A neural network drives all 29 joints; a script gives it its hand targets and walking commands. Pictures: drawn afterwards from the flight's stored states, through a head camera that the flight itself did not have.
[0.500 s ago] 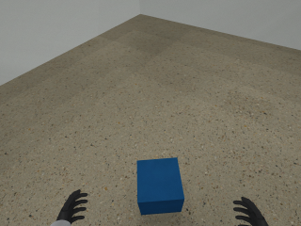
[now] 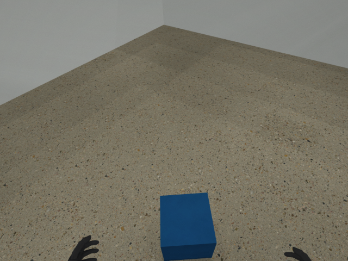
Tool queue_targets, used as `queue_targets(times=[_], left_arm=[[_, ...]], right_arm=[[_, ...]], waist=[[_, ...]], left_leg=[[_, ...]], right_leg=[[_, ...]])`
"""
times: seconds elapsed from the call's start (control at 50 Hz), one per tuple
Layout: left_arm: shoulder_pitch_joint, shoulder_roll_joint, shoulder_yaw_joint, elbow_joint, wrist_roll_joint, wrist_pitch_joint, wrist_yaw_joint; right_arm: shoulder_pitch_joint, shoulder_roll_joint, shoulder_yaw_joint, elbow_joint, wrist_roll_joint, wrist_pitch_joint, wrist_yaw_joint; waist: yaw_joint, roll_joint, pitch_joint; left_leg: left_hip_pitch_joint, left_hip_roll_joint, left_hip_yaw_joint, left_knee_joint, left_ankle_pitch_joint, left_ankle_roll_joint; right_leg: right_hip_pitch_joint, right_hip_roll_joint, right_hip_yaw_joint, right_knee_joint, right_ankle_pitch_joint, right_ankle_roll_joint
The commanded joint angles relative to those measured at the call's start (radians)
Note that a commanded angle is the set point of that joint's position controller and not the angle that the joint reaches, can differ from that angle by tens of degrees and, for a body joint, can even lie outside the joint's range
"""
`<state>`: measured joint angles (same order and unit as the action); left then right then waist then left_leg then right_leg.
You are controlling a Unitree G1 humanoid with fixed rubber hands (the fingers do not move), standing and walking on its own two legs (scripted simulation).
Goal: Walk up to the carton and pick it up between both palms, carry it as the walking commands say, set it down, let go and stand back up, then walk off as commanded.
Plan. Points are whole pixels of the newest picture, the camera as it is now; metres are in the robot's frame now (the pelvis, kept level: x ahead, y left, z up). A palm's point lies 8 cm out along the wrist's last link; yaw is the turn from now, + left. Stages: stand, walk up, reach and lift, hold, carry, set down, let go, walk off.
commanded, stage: stand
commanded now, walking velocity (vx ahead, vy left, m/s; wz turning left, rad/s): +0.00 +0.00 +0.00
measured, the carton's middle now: (185, 226) +0.45 -0.02 -0.64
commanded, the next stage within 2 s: walk off in 1.24 s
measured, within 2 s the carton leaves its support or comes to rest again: neither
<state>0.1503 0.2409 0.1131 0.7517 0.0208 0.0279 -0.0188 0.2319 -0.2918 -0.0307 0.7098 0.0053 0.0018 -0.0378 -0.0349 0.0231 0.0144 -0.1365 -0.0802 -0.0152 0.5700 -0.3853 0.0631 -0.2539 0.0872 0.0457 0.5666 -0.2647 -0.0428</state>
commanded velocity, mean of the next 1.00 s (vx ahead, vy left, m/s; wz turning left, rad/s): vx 0.00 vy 0.00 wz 0.00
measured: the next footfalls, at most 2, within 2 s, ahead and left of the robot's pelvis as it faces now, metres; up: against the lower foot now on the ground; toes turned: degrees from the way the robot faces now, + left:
right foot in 1.90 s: +0.04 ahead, -0.24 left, +0.00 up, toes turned +13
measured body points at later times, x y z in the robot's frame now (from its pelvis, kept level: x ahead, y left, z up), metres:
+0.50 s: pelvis -0.01 -0.02 +0.00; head -0.04 -0.03 +0.45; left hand +0.13 +0.25 -0.09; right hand +0.08 -0.30 -0.11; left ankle -0.05 +0.07 -0.73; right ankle +0.02 -0.10 -0.73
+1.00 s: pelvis -0.03 -0.02 +0.01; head -0.05 -0.04 +0.46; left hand +0.10 +0.25 -0.10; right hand +0.05 -0.31 -0.12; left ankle -0.05 +0.07 -0.73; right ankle +0.02 -0.10 -0.73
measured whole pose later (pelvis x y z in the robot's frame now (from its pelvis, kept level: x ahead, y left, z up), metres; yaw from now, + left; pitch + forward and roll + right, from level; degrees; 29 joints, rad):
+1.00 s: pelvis -0.03 -0.02 +0.01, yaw +0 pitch -3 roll +1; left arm 0.15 0.24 0.11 0.94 0.02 -0.01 -0.01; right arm 0.23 -0.31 -0.03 0.94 0.01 -0.03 -0.03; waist -0.03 0.02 -0.01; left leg -0.12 -0.08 -0.02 0.47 -0.29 0.06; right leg -0.25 0.08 0.05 0.50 -0.19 -0.06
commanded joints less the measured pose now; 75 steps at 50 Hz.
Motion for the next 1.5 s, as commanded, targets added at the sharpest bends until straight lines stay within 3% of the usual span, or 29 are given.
queue_targets(times=[0.0, 0.04, 0.08, 0.2, 0.26, 0.28, 0.3, 0.32, 0.38, 0.44, 0.5, 0.54, 0.6, 0.7, 0.72, 0.82, 0.84, 0.88, 0.9, 0.96, 1.04, 1.08, 1.4, 1.44, 1.46, 1.48], left_arm=[[-0.053, 0.209, 0.002, -0.062, 0.0, -0.042, 0.025], [-0.055, 0.216, 0.005, -0.054, 0.002, -0.043, 0.023], [-0.055, 0.216, 0.004, -0.044, 0.0, -0.037, 0.024], [-0.076, 0.22, 0.007, -0.023, -0.001, -0.058, 0.025], [-0.072, 0.233, 0.012, -0.013, 0.004, -0.063, 0.024], [-0.07, 0.233, 0.01, -0.009, 0.001, -0.064, 0.026], [-0.075, 0.24, 0.01, -0.004, 0.005, -0.067, 0.028], [-0.09, 0.229, 0.003, -0.004, 0.004, -0.065, 0.028], [-0.076, 0.236, 0.007, 0.01, 0.002, -0.066, 0.026], [-0.071, 0.228, 0.003, 0.031, -0.002, -0.07, 0.026], [-0.069, 0.232, 0.004, 0.04, -0.003, -0.069, 0.026], [-0.081, 0.242, 0.003, 0.053, 0.002, -0.071, 0.028], [-0.075, 0.238, 0.002, 0.063, -0.003, -0.069, 0.028], [-0.094, 0.244, 0.0, 0.082, -0.001, -0.074, 0.029], [-0.083, 0.241, -0.001, 0.089, -0.004, -0.072, 0.031], [-0.079, 0.247, -0.003, 0.108, 0.002, -0.074, 0.03], [-0.085, 0.25, -0.004, 0.109, 0.004, -0.072, 0.027], [-0.096, 0.25, -0.006, 0.109, 0.002, -0.071, 0.028], [-0.093, 0.257, -0.001, 0.118, 0.004, -0.074, 0.031], [-0.082, 0.239, -0.007, 0.133, 0.0, -0.078, 0.029], [-0.09, 0.253, -0.004, 0.145, -0.009, -0.079, 0.028], [-0.076, 0.237, -0.009, 0.152, -0.001, -0.081, 0.032], [-0.097, 0.256, -0.008, 0.189, -0.005, -0.078, 0.035], [-0.057, 0.204, -0.019, 0.201, -0.02, -0.045, 0.047], [-0.03, 0.126, -0.034, 0.213, -0.023, -0.015, 0.046], [-0.008, 0.139, -0.025, 0.206, -0.016, 0.003, 0.051]], right_arm=[[-0.039, -0.214, -0.05, -0.048, -0.055, -0.042, -0.019], [-0.022, -0.213, -0.049, -0.037, -0.053, -0.043, -0.016], [-0.034, -0.21, -0.048, -0.031, -0.054, -0.048, -0.014], [-0.045, -0.227, -0.053, -0.01, -0.053, -0.054, -0.008], [-0.04, -0.214, -0.044, 0.008, -0.051, -0.055, 0.0], [-0.063, -0.217, -0.045, 0.011, -0.053, -0.055, -0.001], [-0.056, -0.204, -0.045, 0.017, -0.048, -0.052, 0.002], [-0.052, -0.219, -0.042, 0.016, -0.052, -0.057, 0.0], [-0.047, -0.231, -0.045, 0.043, -0.054, -0.057, -0.002], [-0.043, -0.216, -0.037, 0.058, -0.049, -0.063, -0.001], [-0.052, -0.228, -0.039, 0.07, -0.051, -0.061, -0.002], [-0.038, -0.222, -0.036, 0.084, -0.044, -0.06, -0.002], [-0.04, -0.237, -0.034, 0.102, -0.044, -0.062, -0.003], [-0.052, -0.223, -0.03, 0.124, -0.046, -0.065, 0.0], [-0.053, -0.222, -0.029, 0.132, -0.044, -0.066, 0.002], [-0.053, -0.214, -0.026, 0.159, -0.042, -0.066, 0.005], [-0.029, -0.22, -0.026, 0.164, -0.042, -0.066, 0.004], [-0.062, -0.228, -0.029, 0.161, -0.04, -0.067, 0.005], [-0.033, -0.225, -0.031, 0.177, -0.041, -0.069, 0.009], [-0.043, -0.227, -0.027, 0.185, -0.044, -0.075, 0.01], [-0.048, -0.239, -0.027, 0.196, -0.039, -0.074, 0.007], [-0.047, -0.235, -0.027, 0.208, -0.044, -0.074, 0.003], [-0.058, -0.228, -0.021, 0.243, -0.038, -0.072, 0.006], [-0.041, -0.194, -0.013, 0.211, -0.042, -0.061, 0.019], [-0.04, -0.104, 0.006, 0.211, -0.042, -0.04, 0.027], [-0.012, -0.136, -0.004, 0.206, -0.05, -0.031, 0.022]], waist=[[0.032, 0.043, -0.087], [0.025, 0.026, -0.1], [0.034, 0.056, -0.081], [0.027, -0.001, -0.073], [0.029, -0.005, -0.062], [0.044, 0.005, -0.045], [0.033, -0.022, -0.046], [0.022, -0.015, -0.045], [0.028, -0.012, -0.05], [0.032, 0.005, -0.059], [0.038, -0.022, -0.066], [0.024, -0.019, -0.043], [0.036, -0.001, -0.044], [0.023, -0.009, -0.06], [0.035, -0.014, -0.046], [0.036, -0.043, -0.023], [0.023, -0.056, -0.004], [0.029, -0.021, 0.001], [0.026, -0.041, -0.012], [0.035, -0.034, -0.026], [0.021, -0.041, -0.047], [0.035, -0.032, -0.044], [0.026, -0.036, -0.008], [0.012, -0.039, 0.013], [0.02, -0.034, 0.041], [0.021, 0.003, 0.055]], left_leg=[[-0.069, 0.177, -0.204, -0.168, 0.43, -0.09], [-0.053, 0.183, -0.214, -0.181, 0.394, -0.083], [-0.061, 0.185, -0.228, -0.198, 0.363, -0.074], [-0.086, 0.175, -0.224, -0.216, 0.229, -0.047], [-0.091, 0.163, -0.213, -0.226, 0.196, -0.034], [-0.097, 0.158, -0.201, -0.216, 0.191, -0.027], [-0.103, 0.156, -0.209, -0.221, 0.177, -0.023], [-0.085, 0.163, -0.209, -0.22, 0.193, -0.034], [-0.075, 0.165, -0.21, -0.228, 0.202, -0.028], [-0.066, 0.172, -0.211, -0.233, 0.285, -0.048], [-0.051, 0.169, -0.201, -0.225, 0.255, -0.033], [-0.058, 0.171, -0.201, -0.235, 0.248, -0.038], [-0.053, 0.175, -0.21, -0.255, 0.233, -0.033], [-0.049, 0.173, -0.202, -0.26, 0.229, -0.031], [-0.062, 0.172, -0.21, -0.268, 0.212, -0.029], [-0.078, 0.16, -0.198, -0.258, 0.131, -0.012], [-0.074, 0.156, -0.196, -0.262, 0.116, -0.012], [-0.08, 0.16, -0.195, -0.263, 0.109, -0.009], [-0.067, 0.155, -0.192, -0.26, 0.104, -0.013], [-0.077, 0.163, -0.201, -0.268, 0.144, -0.01], [-0.038, 0.175, -0.198, -0.273, 0.213, -0.017], [-0.035, 0.176, -0.202, -0.273, 0.225, -0.017], [-0.048, 0.174, -0.195, -0.281, 0.182, -0.008], [-0.095, 0.218, -0.268, -0.294, 0.156, 0.019], [-0.138, 0.244, -0.304, -0.306, 0.188, 0.028], [-0.148, 0.287, -0.359, -0.297, 0.254, 0.051]], right_leg=[[0.092, -0.145, 0.149, -0.069, 0.232, -0.027], [0.079, -0.139, 0.144, -0.069, 0.205, -0.023], [0.077, -0.141, 0.145, -0.077, 0.189, -0.021], [0.085, -0.151, 0.159, -0.1, 0.16, -0.027], [0.089, -0.166, 0.173, -0.124, 0.147, -0.032], [0.087, -0.169, 0.182, -0.137, 0.149, -0.025], [0.093, -0.177, 0.191, -0.14, 0.144, -0.033], [0.079, -0.173, 0.188, -0.145, 0.15, -0.033], [0.076, -0.167, 0.19, -0.153, 0.155, -0.03], [0.096, -0.169, 0.191, -0.136, 0.197, -0.031], [0.094, -0.174, 0.191, -0.151, 0.188, -0.032], [0.089, -0.175, 0.196, -0.159, 0.184, -0.036], [0.09, -0.17, 0.194, -0.164, 0.164, -0.028], [0.108, -0.174, 0.201, -0.173, 0.174, -0.031], [0.11, -0.172, 0.192, -0.176, 0.169, -0.03], [0.095, -0.19, 0.222, -0.233, 0.072, -0.032], [0.071, -0.188, 0.231, -0.241, 0.048, -0.031], [0.061, -0.198, 0.242, -0.252, 0.028, -0.035], [0.07, -0.195, 0.247, -0.259, 0.007, -0.029], [0.104, -0.187, 0.226, -0.238, 0.075, -0.028], [0.106, -0.186, 0.216, -0.229, 0.16, -0.025], [0.115, -0.184, 0.209, -0.221, 0.175, -0.02], [0.089, -0.184, 0.218, -0.246, 0.118, -0.022], [0.081, -0.153, 0.175, -0.212, 0.062, -0.024], [0.067, -0.124, 0.133, -0.166, 0.093, 0.002], [0.055, -0.109, 0.111, -0.109, 0.099, 0.015]])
